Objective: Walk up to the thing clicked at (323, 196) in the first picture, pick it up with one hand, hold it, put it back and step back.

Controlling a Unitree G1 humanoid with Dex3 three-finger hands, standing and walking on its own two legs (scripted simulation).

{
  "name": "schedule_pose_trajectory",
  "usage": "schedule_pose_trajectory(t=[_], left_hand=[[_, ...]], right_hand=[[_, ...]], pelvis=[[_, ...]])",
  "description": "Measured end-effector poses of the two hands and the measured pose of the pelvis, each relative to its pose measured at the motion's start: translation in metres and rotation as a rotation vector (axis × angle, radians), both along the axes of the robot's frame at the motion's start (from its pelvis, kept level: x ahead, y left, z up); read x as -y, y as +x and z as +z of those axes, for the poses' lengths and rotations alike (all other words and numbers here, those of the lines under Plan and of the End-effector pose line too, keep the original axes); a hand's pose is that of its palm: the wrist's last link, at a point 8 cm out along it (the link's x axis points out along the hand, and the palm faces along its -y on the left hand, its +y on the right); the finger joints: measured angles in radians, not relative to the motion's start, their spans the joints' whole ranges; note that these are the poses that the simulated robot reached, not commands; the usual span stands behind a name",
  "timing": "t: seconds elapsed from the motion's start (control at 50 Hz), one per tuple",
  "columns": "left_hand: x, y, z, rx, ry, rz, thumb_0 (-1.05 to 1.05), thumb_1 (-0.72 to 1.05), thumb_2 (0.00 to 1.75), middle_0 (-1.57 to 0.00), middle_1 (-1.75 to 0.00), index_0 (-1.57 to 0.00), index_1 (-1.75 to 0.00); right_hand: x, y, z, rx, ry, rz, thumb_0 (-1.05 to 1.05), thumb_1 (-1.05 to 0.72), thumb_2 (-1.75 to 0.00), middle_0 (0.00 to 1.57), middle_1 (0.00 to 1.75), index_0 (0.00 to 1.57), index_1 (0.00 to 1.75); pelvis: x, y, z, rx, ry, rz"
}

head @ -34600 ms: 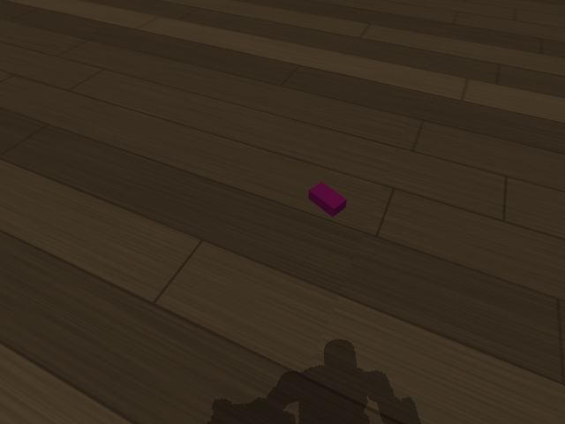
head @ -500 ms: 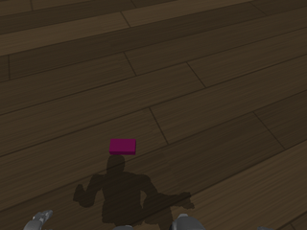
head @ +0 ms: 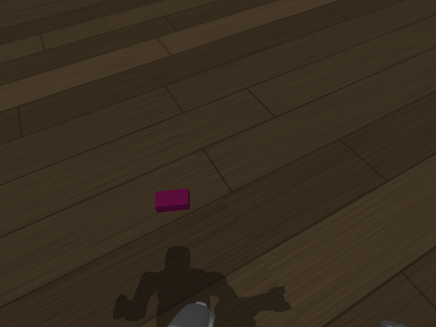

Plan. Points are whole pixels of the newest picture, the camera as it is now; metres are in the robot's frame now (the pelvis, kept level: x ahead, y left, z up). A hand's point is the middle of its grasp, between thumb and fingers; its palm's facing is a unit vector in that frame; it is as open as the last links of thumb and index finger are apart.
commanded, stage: step back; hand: left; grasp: from above
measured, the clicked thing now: (172, 200) +0.78 +0.30 -0.73
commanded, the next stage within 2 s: stand in 1.74 s
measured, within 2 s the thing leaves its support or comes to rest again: neither
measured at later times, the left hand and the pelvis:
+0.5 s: hand out of the picture -0.10 +0.28 -0.15, palm faces +0.03 -0.92 -0.39, open 7.4 cm; pelvis -0.17 +0.00 +0.00, yaw +2 degrees
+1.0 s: hand out of the picture -0.26 +0.29 -0.14, palm faces +0.09 -0.92 -0.39, open 7.4 cm; pelvis -0.29 +0.00 +0.00, yaw +5 degrees
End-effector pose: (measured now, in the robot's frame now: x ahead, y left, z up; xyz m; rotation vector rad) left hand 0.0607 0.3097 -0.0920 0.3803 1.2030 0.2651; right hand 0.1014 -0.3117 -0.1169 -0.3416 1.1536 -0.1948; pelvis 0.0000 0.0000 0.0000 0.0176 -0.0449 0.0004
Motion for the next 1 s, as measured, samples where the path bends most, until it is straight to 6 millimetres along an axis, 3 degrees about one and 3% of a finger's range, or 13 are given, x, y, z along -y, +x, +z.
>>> schedule_pose_trajectory(t=[0.12, 0.22, 0.32, 0.42, 0.58, 0.7, 0.8, 0.9, 1.0], left_hand=[[-0.007, -0.014, 0.006, 0.092, 0.029, 0.001, 0.01, 0.9, 0.9, -0.21, -0.3, -0.21, -0.3], [-0.022, -0.035, -0.009, 0.152, 0.013, 0.007, 0.01, 0.9, 0.9, -0.21, -0.3, -0.21, -0.3], [-0.026, -0.074, -0.016, 0.111, -0.017, 0.039, 0.01, 0.9, 0.9, -0.21, -0.3, -0.2, -0.3], [-0.02, -0.122, -0.016, 0.07, -0.037, 0.05, 0.01, 0.9, 0.9, -0.21, -0.3, -0.2, -0.3], [0.002, -0.21, -0.022, -0.025, -0.012, 0.022, 0.01, 0.9, 0.9, -0.2, -0.3, -0.2, -0.3], [0.01, -0.267, -0.005, -0.036, 0.0, 0.048, 0.01, 0.9, 0.9, -0.21, -0.3, -0.21, -0.3], [0.0, -0.289, 0.001, 0.027, 0.023, 0.065, 0.01, 0.9, 0.9, -0.21, -0.3, -0.21, -0.3], [-0.017, -0.311, -0.008, 0.059, 0.008, 0.088, 0.01, 0.9, 0.9, -0.21, -0.3, -0.2, -0.3], [-0.017, -0.329, -0.012, 0.002, -0.033, 0.094, 0.01, 0.9, 0.9, -0.2, -0.3, -0.2, -0.3]], right_hand=[[0.001, -0.071, -0.007, -0.142, -0.021, 0.03, 0.0, -0.9, -0.89, 0.2, 0.3, 0.2, 0.3], [-0.011, -0.108, -0.009, -0.165, -0.043, 0.068, 0.0, -0.9, -0.89, 0.2, 0.3, 0.2, 0.3], [-0.024, -0.134, 0.007, -0.125, -0.036, 0.082, 0.0, -0.9, -0.89, 0.2, 0.3, 0.2, 0.3], [-0.025, -0.139, 0.02, -0.047, -0.045, 0.097, 0.0, -0.9, -0.89, 0.2, 0.3, 0.21, 0.3], [-0.007, -0.15, 0.007, 0.09, -0.011, 0.105, 0.0, -0.9, -0.89, 0.2, 0.3, 0.21, 0.3], [-0.003, -0.198, 0.005, 0.051, 0.014, 0.081, 0.0, -0.9, -0.89, 0.2, 0.3, 0.2, 0.3], [-0.001, -0.251, -0.002, -0.039, -0.001, 0.107, 0.0, -0.9, -0.89, 0.2, 0.3, 0.2, 0.3], [-0.009, -0.296, -0.004, -0.105, -0.016, 0.105, 0.0, -0.9, -0.89, 0.2, 0.3, 0.2, 0.3], [-0.016, -0.322, 0.008, -0.092, -0.004, 0.084, 0.0, -0.9, -0.89, 0.2, 0.3, 0.2, 0.3]], pelvis=[[-0.001, -0.039, -0.001, -0.011, -0.004, 0.06], [-0.011, -0.079, -0.012, -0.008, -0.007, 0.11], [-0.014, -0.113, -0.004, 0.009, -0.022, 0.1], [-0.009, -0.144, 0.003, -0.007, -0.036, 0.07], [0.008, -0.205, -0.01, 0.0, -0.054, 0.014], [0.014, -0.241, 0.0, -0.008, 0.001, 0.023], [0.01, -0.267, -0.001, -0.014, -0.001, 0.077], [0.001, -0.287, -0.005, 0.004, 0.016, 0.105], [0.002, -0.294, 0.003, -0.002, 0.001, 0.093]])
